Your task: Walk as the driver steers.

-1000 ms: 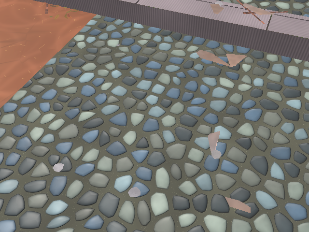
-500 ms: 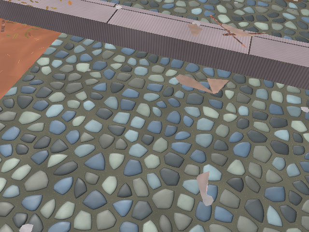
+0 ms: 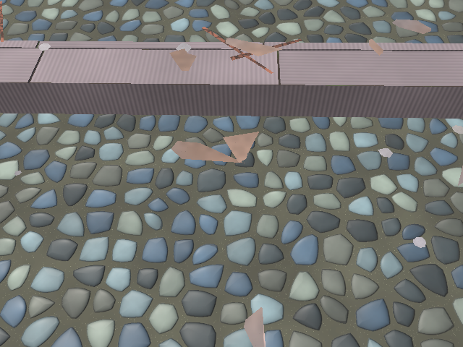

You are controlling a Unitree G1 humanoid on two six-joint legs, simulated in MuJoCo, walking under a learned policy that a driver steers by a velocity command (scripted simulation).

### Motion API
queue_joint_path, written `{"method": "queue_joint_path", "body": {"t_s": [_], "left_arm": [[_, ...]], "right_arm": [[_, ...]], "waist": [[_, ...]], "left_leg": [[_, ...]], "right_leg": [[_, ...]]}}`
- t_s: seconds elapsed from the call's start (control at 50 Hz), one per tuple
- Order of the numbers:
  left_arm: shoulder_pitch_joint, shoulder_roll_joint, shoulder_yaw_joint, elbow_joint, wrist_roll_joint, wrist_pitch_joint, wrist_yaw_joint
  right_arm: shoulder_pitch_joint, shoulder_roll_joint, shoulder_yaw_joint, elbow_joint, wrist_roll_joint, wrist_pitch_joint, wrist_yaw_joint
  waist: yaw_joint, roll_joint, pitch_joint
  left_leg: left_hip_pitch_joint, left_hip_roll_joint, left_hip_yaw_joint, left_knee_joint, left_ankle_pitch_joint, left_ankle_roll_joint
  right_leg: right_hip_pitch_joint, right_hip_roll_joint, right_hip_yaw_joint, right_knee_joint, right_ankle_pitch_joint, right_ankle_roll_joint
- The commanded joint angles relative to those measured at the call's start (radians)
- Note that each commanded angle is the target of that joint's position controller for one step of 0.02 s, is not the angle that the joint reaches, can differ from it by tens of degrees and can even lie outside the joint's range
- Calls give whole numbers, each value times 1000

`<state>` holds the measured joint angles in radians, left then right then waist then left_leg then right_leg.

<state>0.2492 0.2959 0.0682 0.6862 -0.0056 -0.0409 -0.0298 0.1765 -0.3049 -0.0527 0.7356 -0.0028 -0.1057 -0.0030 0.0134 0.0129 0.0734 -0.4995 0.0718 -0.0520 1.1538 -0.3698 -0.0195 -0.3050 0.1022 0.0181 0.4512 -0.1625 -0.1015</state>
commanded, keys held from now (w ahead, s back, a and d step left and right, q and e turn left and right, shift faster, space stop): e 0.42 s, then no key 0.34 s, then q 0.24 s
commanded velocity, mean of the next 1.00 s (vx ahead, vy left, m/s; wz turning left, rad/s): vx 0.09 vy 0.00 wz -0.32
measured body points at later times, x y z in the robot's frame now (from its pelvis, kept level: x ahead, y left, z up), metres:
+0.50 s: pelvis +0.16 +0.04 +0.00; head +0.21 +0.04 +0.45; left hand +0.38 +0.28 -0.11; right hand +0.25 -0.26 -0.09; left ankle +0.27 +0.12 -0.74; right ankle +0.10 -0.08 -0.67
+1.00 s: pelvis +0.17 +0.01 -0.01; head +0.19 +0.01 +0.44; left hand +0.41 +0.20 -0.11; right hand +0.19 -0.30 -0.12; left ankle +0.24 +0.12 -0.73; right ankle +0.13 -0.09 -0.74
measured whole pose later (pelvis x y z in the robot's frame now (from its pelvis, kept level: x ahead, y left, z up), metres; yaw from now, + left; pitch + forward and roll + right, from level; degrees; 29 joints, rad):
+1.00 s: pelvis +0.17 +0.01 -0.01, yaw -17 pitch -1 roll -1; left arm 0.15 0.25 0.04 0.69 0.02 0.03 0.04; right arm 0.19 -0.31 -0.05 0.82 0.01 0.02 0.01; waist -0.03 0.01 0.03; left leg -0.34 0.04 -0.02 0.65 -0.31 -0.02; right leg -0.22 0.01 -0.06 0.56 -0.33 -0.03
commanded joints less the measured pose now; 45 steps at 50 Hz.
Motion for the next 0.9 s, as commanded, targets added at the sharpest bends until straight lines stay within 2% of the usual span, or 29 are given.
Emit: {"method": "queue_joint_path", "body": {"t_s": [0.02, 0.08, 0.12, 0.18, 0.24, 0.26, 0.28, 0.3, 0.32, 0.34, 0.36, 0.38, 0.42, 0.46, 0.5, 0.58, 0.64, 0.66, 0.68, 0.7, 0.72, 0.74, 0.76, 0.8, 0.82, 0.84, 0.86, 0.88, 0.9], "left_arm": [[-46, 151, 41, -81, 5, -19, 21], [-26, 172, 49, -61, -9, 5, 45], [-2, 171, 50, -52, -16, 26, 58], [21, 166, 50, -42, -16, 46, 66], [-21, 146, 45, -59, -12, 51, 72], [-43, 127, 39, -70, -13, 50, 72], [-27, 74, 22, -92, 3, 44, 69], [157, 26, 8, -84, 0, 42, 67], [221, 131, 25, -59, -7, 48, 61], [135, 198, 48, -49, -18, 64, 64], [75, 201, 54, -54, -19, 84, 71], [46, 194, 56, -63, -16, 100, 76], [42, 138, 44, -77, -19, 114, 73], [32, 94, 30, -85, -12, 108, 73], [14, 76, 19, -91, -2, 100, 70], [-11, 83, 11, -89, 1, 95, 54], [39, 76, 11, -55, 7, 92, 39], [43, 89, 13, -52, 13, 91, 37], [43, 138, 19, -65, 24, 91, 42], [-37, 189, 22, -84, 31, 94, 47], [-77, 136, 10, -98, 46, 78, 43], [-116, 103, -2, -90, 51, 61, 42], [-134, 95, -4, -82, 44, 47, 41], [-130, 58, -18, -56, 34, 27, 40], [-105, 56, -18, -41, 31, 25, 39], [-82, 70, -12, -34, 28, 25, 40], [-64, 92, -4, -33, 29, 29, 43], [-29, 113, 5, -36, 29, 38, 50], [-35, 144, 15, -29, 27, 47, 60]], "right_arm": [[52, -95, -28, -55, -18, 12, -10], [-26, -54, -11, -75, -19, 24, -14], [-88, -52, -6, -87, -9, 25, -5], [-143, -77, -13, -104, -1, 27, 7], [-96, -115, -33, -97, -7, 15, 11], [-53, -122, -38, -89, -14, 6, 7], [-4, -175, -47, -93, -33, 3, -3], [-2, -203, -47, -98, -60, 20, -10], [13, -163, -48, -91, -23, 38, -8], [-22, -101, -31, -114, -13, 48, -11], [-53, -78, -22, -117, -17, 61, -13], [-87, -72, -18, -122, -15, 73, -16], [-118, -93, -23, -115, -26, 85, -24], [-100, -91, -24, -100, -26, 89, -26], [-97, -102, -28, -88, -19, 91, -25], [-95, -133, -36, -67, -1, 101, -13], [-102, -131, -29, -42, 20, 110, -7], [-60, -110, -22, -17, 26, 109, -4], [-28, -61, -6, -11, 10, 103, 4], [-16, -5, 9, -29, -19, 94, 7], [-88, -65, -3, -29, -23, 94, -1], [-90, -70, -8, -26, -14, 96, -1], [-76, -61, -8, -6, -14, 98, -3], [-36, -52, -3, 25, -20, 100, 1], [-28, -54, 1, 30, -18, 99, 6], [-35, -76, -1, 26, -11, 99, 8], [-51, -114, -7, 15, -2, 101, 7], [-71, -153, -19, 22, 12, 103, 6], [-66, -131, -19, 17, 19, 106, 7]], "waist": [[-48, -31, -116], [-25, -73, -132], [6, -103, -159], [24, -118, -166], [-17, -145, -160], [-46, -135, -172], [-48, -25, -265], [38, 230, -351], [37, 236, -398], [2, 136, -301], [-4, 82, -245], [-3, 78, -193], [11, 124, -133], [-1, 138, -152], [-9, 132, -185], [-28, 147, -194], [12, 133, -171], [14, 113, -159], [-7, -14, -166], [-66, -243, -132], [-7, -206, -105], [-29, -199, -88], [-37, -198, -84], [-48, -185, -102], [-47, -157, -116], [-34, -136, -124], [-10, -104, -113], [21, -48, -86], [1, -65, -72]], "left_leg": [[-73, 10, 1, -97, 65, -46], [-13, -48, 24, -318, 234, -70], [42, -87, 23, -455, 360, -70], [60, -111, -15, -572, 373, -61], [107, -101, -47, -677, 337, -19], [196, -74, -39, -762, 456, 9], [395, 91, -166, -742, 726, 74], [650, 345, -467, -718, 1029, 274], [636, 412, -611, -748, 799, 335], [561, 333, -479, -760, 642, 296], [482, 268, -363, -777, 514, 252], [400, 229, -296, -806, 418, 236], [268, 158, -159, -865, 357, 223], [278, 150, -110, -873, 407, 246], [304, 172, -93, -864, 447, 267], [304, 195, -89, -865, 367, 273], [245, 172, -65, -818, 271, 226], [191, 146, -45, -791, 217, 170], [115, 82, 21, -673, 110, 81], [70, -38, 130, -606, -44, -6], [148, -29, 67, -524, -69, -23], [160, -28, 52, -522, -27, -20], [166, -32, 55, -547, 17, -22], [229, -17, 41, -629, 139, -33], [265, -13, 40, -674, 227, -35], [272, -4, 31, -690, 305, -31], [258, 4, 23, -673, 379, -17], [197, -17, 12, -638, 331, 10], [155, -30, 17, -618, 294, 20]], "right_leg": [[94, -255, 244, -162, 653, -193], [33, -176, 162, -119, 659, -134], [33, -158, 175, -94, 562, -95], [90, -183, 272, -40, 418, -72], [148, -190, 382, 67, 325, -45], [132, -149, 375, 140, 269, -14], [48, -76, 304, 337, 66, 33], [-199, 69, 200, 583, -568, 98], [-267, -11, 174, 737, -565, 134], [-300, -49, 157, 809, -483, 163], [-310, -72, 126, 823, -412, 179], [-306, -91, 114, 822, -365, 189], [-233, -102, 57, 756, -297, 193], [-192, -100, 31, 656, -296, 193], [-142, -116, 27, 547, -296, 184], [-34, -121, -1, 335, -238, 153], [115, -93, -45, 59, -81, 103], [189, -98, -22, -33, -27, 72], [258, -229, 151, -110, 41, 21], [143, -385, 325, -147, 35, -88], [25, -389, 330, -184, -58, -131], [21, -346, 284, -180, -87, -103], [43, -303, 236, -158, -65, -67], [81, -273, 162, -102, 98, -25], [99, -252, 133, -78, 126, -3], [126, -231, 119, -59, 81, 18], [130, -213, 113, -43, 34, 29], [131, -198, 98, -58, 18, 33], [144, -224, 103, -54, 13, 22]]}}
Velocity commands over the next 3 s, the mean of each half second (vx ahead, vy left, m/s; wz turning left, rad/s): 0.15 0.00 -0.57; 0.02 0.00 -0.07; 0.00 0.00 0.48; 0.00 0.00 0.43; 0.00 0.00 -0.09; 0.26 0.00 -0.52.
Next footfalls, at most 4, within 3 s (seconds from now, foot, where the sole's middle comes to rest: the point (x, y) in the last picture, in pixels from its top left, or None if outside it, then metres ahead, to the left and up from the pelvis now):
0.28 left None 0.26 0.11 -0.77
0.68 right None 0.17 -0.10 -0.77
1.62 right None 0.24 -0.11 -0.77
2.00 left None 0.18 0.15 -0.77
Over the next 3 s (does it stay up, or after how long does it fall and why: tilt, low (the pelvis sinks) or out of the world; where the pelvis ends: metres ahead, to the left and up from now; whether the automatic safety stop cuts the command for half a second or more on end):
stays up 0.30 -0.03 0.01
